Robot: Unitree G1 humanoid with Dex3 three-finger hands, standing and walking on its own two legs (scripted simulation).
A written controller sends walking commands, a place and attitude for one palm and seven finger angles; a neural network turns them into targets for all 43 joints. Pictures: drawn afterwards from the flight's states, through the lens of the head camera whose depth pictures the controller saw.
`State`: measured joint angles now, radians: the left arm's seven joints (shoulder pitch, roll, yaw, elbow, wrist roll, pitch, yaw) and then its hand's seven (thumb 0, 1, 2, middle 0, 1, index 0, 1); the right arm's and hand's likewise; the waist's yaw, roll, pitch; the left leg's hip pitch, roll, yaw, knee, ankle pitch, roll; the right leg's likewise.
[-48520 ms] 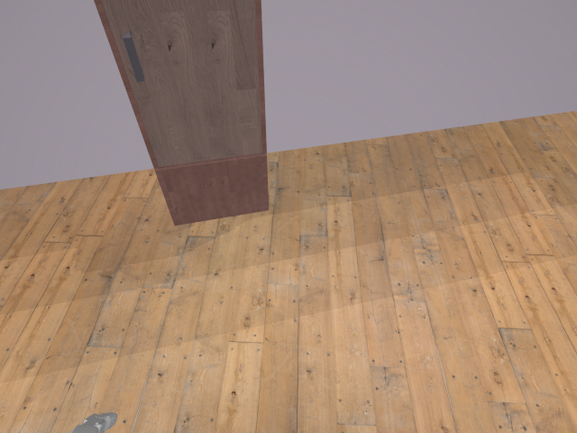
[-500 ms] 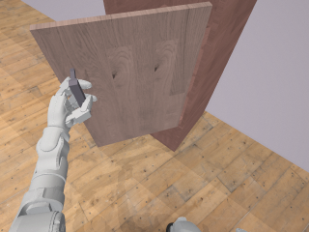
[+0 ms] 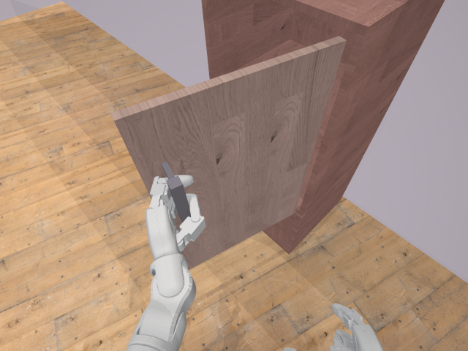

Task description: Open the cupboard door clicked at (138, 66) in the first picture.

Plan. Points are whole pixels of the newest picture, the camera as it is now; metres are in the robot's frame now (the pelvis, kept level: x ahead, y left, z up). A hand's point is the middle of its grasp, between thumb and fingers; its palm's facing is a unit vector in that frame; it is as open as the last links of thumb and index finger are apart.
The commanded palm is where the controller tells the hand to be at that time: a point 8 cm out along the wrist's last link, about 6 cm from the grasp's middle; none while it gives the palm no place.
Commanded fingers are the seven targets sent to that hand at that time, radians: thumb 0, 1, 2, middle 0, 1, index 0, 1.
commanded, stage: pull the door open along its arc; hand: left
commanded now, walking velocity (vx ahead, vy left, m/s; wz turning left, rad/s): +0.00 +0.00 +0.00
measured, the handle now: (176, 194) +0.37 +0.13 +0.05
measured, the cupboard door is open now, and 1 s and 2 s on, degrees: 75 84 86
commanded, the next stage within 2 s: open thumb and fingers to let go in 0.12 s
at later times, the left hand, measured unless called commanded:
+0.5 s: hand (219, 236) +0.29 +0.04 +0.06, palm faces +0.34 -0.94 -0.03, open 7.6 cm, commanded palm +0.24 +0.09 +0.05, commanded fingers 0.00 -0.15 0.45 -0.32 -1.24 -0.32 -1.24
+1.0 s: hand (220, 237) +0.29 +0.04 +0.06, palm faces +0.29 -0.96 -0.02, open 14.6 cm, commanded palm +0.25 +0.09 +0.05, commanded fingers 0.00 -0.50 0.30 -0.15 -0.30 -0.15 -0.30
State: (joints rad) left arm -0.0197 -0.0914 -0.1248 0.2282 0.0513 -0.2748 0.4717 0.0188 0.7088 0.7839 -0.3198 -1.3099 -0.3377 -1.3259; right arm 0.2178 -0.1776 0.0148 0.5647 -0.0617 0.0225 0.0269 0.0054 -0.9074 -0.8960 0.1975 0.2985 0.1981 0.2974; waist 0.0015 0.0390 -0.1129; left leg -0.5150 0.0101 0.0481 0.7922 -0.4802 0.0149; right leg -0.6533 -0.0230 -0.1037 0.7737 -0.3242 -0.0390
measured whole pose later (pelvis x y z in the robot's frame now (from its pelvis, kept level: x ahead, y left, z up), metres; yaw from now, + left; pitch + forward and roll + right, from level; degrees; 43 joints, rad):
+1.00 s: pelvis -0.04 -0.02 -0.01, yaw +1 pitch +9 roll +1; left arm -0.07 -0.10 -0.19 0.27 0.06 -0.26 0.52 -0.01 -0.48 0.30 -0.32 -0.82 -0.31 -0.84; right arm 0.19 -0.21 0.01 0.61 -0.07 -0.04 -0.02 0.01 -0.91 -0.90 0.20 0.30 0.20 0.30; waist -0.01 0.04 -0.09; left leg -0.54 0.00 0.03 0.83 -0.45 -0.01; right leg -0.68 -0.04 -0.12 0.82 -0.31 -0.07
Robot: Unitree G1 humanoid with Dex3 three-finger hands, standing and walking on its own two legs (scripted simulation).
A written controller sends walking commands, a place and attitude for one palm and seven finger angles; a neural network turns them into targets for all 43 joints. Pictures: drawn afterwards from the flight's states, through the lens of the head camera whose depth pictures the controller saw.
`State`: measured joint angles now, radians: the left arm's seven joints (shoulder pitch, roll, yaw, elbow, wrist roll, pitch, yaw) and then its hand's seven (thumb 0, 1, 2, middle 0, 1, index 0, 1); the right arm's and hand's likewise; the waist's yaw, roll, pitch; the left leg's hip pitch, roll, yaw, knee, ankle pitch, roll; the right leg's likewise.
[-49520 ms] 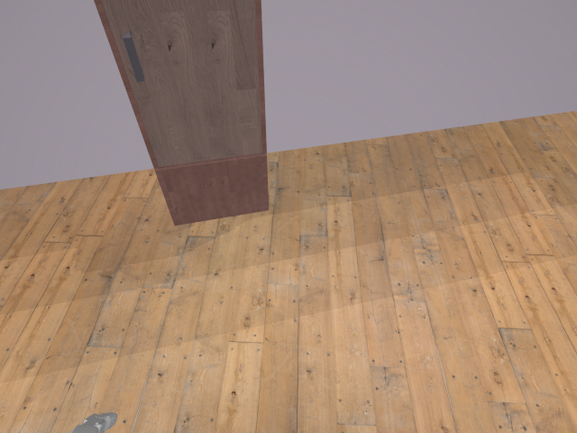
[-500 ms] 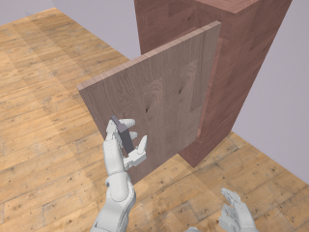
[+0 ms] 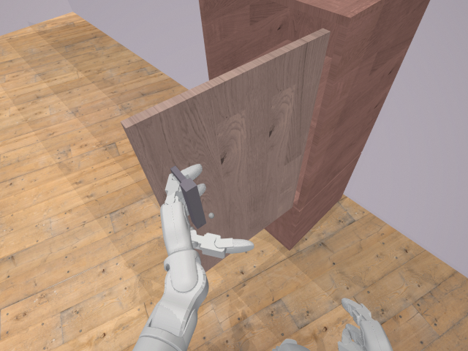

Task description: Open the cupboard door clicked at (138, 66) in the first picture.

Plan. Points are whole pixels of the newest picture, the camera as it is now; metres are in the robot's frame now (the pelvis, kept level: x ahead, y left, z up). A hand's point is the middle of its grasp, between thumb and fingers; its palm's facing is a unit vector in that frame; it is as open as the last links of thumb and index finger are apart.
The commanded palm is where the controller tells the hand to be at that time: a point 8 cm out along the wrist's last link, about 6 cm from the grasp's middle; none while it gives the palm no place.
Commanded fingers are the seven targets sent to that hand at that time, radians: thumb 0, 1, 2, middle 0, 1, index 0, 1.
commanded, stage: open thumb and fingers to let go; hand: left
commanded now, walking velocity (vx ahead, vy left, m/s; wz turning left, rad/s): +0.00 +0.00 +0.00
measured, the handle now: (188, 197) +0.36 +0.10 +0.06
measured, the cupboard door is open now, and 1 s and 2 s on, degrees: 84 86 86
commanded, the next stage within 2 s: slide the hand sideways off the handle in 0.04 s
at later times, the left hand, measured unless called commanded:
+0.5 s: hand (202, 232) +0.29 +0.07 +0.07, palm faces -0.21 -0.98 +0.04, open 16.1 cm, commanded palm +0.27 +0.13 +0.06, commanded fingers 0.00 -0.50 0.30 -0.15 -0.30 -0.15 -0.30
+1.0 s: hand (174, 256) +0.25 +0.11 +0.06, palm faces -0.15 -0.99 -0.02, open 16.1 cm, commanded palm +0.22 +0.18 +0.06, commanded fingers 0.00 -0.50 0.30 -0.15 -0.30 -0.15 -0.30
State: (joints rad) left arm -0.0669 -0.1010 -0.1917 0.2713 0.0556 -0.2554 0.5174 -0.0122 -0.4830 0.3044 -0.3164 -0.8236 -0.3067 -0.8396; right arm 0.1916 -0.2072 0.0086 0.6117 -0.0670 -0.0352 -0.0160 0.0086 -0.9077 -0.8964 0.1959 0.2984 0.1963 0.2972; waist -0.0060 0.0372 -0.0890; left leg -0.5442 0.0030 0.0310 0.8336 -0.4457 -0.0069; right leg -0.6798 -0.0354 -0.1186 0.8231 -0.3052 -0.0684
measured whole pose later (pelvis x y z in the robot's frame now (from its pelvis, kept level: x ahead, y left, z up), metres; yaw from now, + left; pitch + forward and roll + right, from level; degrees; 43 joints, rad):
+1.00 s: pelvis +0.03 +0.03 -0.01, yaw -1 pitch +10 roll +0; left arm 0.36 0.10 -0.18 -0.18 -0.07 -0.23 -0.06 -0.02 -0.50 0.30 -0.19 -0.32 -0.21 -0.33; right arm 0.24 -0.22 0.04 0.44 -0.01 -0.12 -0.01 0.01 -0.91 -0.90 0.20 0.30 0.20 0.30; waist 0.02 0.04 -0.09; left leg -0.56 -0.01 0.05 0.90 -0.53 0.03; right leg -0.70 -0.05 -0.10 0.88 -0.37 -0.03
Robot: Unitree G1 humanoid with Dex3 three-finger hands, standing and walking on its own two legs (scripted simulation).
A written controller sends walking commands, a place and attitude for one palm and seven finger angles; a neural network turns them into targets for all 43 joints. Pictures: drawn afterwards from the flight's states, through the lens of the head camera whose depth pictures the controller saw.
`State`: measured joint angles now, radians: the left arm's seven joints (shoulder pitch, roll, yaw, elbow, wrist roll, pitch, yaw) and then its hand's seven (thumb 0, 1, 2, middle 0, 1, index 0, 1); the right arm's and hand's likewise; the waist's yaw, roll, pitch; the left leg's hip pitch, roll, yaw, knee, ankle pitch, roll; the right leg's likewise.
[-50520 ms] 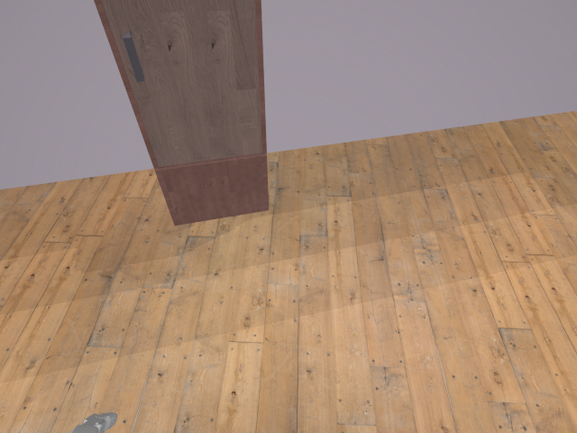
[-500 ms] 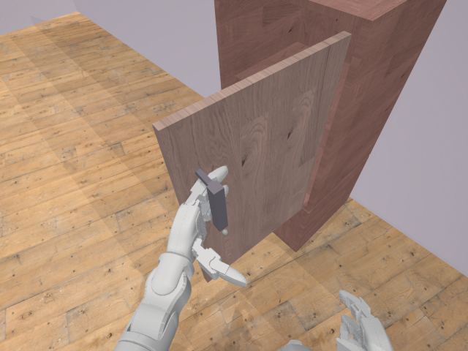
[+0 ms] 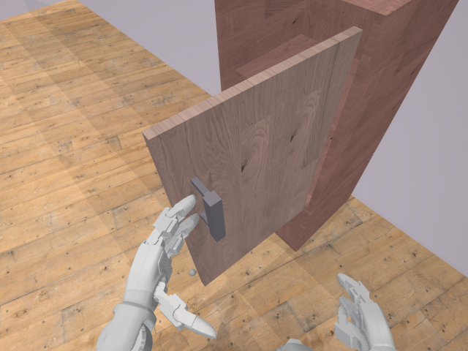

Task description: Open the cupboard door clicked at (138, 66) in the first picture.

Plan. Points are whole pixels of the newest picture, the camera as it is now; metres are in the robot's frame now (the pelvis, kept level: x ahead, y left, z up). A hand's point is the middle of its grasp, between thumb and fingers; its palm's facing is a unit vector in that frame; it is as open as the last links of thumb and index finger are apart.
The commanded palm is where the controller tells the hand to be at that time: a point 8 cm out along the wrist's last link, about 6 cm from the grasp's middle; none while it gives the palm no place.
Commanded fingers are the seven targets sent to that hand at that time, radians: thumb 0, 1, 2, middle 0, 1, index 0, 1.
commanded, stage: slide the hand sideways off the handle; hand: left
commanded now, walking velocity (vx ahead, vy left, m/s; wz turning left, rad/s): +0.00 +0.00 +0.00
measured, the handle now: (208, 210) +0.33 +0.07 +0.07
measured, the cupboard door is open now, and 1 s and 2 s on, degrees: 86 86 86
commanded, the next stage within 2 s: draw the hand back to the body in 0.34 s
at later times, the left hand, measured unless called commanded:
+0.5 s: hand (166, 295) +0.19 +0.11 +0.06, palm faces -0.13 -0.99 -0.04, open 16.3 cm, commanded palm +0.17 +0.18 +0.08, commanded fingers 0.00 -0.50 0.30 -0.15 -0.30 -0.15 -0.30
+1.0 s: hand (91, 291) +0.18 +0.19 +0.12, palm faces +0.01 -0.98 -0.19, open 16.0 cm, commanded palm +0.15 +0.24 +0.14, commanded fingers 0.00 -0.19 0.44 -0.16 -0.30 -0.16 -0.30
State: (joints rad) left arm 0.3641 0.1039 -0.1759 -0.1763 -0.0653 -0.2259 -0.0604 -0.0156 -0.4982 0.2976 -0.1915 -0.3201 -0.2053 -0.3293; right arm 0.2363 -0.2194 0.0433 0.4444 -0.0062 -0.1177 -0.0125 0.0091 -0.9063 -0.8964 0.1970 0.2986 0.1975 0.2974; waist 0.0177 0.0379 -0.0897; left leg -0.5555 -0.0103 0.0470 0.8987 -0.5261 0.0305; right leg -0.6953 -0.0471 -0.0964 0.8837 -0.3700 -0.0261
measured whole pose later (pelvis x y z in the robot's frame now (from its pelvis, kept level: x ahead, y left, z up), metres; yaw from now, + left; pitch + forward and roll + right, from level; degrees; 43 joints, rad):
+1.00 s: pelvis -0.01 +0.01 +0.01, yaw +1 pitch +4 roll -2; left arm 0.52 0.29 0.13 -0.39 -0.19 -0.10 -0.17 -0.02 -0.43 0.33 -0.16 -0.30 -0.15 -0.30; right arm 0.27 -0.25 0.06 0.49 0.03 -0.23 -0.08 0.01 -0.90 -0.90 0.20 0.30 0.20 0.30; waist 0.04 0.06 -0.09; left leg -0.41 0.01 0.02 0.84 -0.50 0.03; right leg -0.51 -0.02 -0.12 0.77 -0.33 -0.02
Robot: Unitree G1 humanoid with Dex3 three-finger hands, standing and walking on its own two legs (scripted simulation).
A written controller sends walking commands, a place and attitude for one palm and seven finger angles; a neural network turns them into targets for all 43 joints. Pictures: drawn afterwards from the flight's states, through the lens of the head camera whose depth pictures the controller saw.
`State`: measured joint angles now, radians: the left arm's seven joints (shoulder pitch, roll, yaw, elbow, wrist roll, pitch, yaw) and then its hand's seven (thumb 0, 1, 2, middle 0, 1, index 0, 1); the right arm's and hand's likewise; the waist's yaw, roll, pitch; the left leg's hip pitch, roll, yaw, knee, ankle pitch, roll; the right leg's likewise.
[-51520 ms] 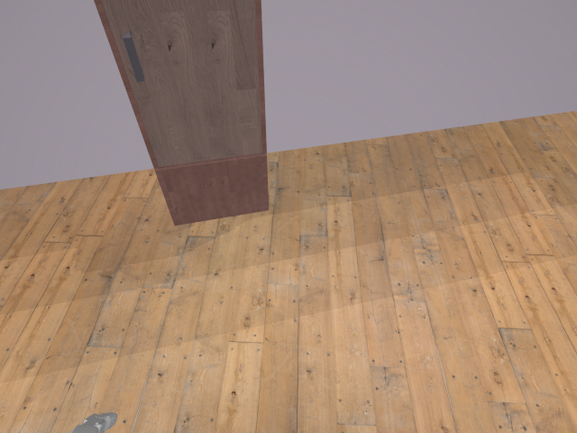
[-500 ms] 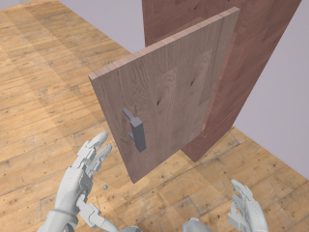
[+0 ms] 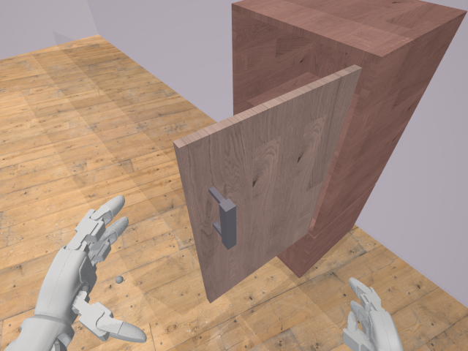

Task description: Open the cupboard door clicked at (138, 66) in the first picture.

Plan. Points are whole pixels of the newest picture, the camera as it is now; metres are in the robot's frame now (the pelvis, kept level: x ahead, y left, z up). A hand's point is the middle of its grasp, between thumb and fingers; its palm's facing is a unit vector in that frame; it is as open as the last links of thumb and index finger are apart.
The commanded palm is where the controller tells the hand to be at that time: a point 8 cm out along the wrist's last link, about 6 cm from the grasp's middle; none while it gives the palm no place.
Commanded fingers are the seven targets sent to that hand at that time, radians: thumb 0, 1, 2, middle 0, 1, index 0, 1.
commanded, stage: draw the hand back to the body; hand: left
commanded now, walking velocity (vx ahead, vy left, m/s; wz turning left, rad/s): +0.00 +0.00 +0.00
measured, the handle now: (222, 218) +0.33 +0.06 +0.06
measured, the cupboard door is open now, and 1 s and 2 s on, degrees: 86 86 86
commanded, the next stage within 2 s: step back with the hand held close in 1.02 s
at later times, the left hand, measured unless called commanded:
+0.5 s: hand (53, 231) +0.22 +0.26 +0.17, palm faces +0.36 -0.83 -0.42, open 10.8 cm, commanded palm +0.16 +0.30 +0.19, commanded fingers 0.00 0.69 0.81 -0.19 -0.30 -0.19 -0.30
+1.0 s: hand (45, 226) +0.22 +0.26 +0.18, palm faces +0.41 -0.81 -0.42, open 7.5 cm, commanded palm +0.16 +0.30 +0.20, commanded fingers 0.00 0.90 0.90 -0.20 -0.30 -0.20 -0.30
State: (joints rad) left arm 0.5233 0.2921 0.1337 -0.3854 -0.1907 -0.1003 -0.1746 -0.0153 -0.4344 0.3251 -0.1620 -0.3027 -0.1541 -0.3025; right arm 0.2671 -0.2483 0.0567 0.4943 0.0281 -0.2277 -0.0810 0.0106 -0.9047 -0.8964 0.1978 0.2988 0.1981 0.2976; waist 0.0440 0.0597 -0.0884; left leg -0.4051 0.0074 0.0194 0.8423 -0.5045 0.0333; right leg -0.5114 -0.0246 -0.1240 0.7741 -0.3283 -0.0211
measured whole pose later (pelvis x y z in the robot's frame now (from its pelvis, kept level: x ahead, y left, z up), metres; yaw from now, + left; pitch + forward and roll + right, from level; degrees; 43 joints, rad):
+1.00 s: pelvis +0.02 +0.01 +0.04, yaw -2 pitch -4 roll -1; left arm 0.47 0.33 0.31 -0.39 -0.03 -0.08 0.10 0.01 0.88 0.89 -0.22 -0.30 -0.21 -0.30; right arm 0.20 -0.23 0.02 0.65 -0.01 -0.13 -0.06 0.01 -0.91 -0.90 0.20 0.30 0.20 0.30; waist 0.07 0.07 0.03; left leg 0.01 0.00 0.05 0.38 -0.32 0.04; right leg -0.12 0.00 -0.09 0.36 -0.16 -0.01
